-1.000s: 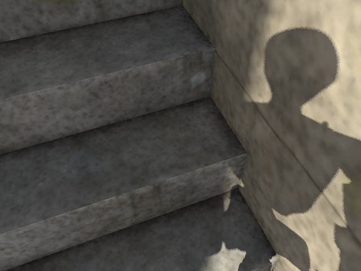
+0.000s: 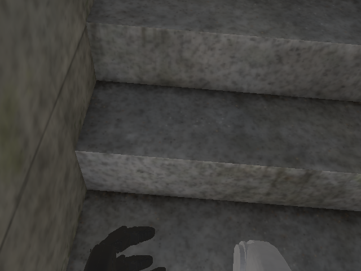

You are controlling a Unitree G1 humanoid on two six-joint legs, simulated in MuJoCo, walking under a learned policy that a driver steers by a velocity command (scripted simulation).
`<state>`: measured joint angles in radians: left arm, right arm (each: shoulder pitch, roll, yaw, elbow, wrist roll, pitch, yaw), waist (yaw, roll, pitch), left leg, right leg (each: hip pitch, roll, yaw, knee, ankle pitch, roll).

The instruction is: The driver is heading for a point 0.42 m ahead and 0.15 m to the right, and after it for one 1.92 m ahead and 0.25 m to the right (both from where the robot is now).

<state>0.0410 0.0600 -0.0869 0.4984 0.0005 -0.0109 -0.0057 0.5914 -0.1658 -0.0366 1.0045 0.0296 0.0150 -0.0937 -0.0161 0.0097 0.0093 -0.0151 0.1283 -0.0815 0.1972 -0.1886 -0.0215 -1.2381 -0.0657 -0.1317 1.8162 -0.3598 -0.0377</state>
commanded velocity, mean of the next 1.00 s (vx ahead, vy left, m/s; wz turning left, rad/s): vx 0.36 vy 0.00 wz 0.05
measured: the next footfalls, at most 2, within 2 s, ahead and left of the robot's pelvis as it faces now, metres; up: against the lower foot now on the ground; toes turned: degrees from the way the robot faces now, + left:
right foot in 0.08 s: +0.15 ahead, -0.11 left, +0.19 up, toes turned -1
left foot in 0.68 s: +0.44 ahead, +0.05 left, +0.38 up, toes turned +8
